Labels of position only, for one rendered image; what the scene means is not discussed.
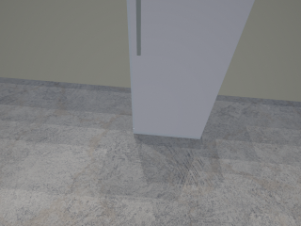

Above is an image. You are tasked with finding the fridge door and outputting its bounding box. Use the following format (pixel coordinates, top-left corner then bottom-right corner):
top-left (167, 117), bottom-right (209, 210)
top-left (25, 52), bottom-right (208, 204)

top-left (130, 0), bottom-right (254, 137)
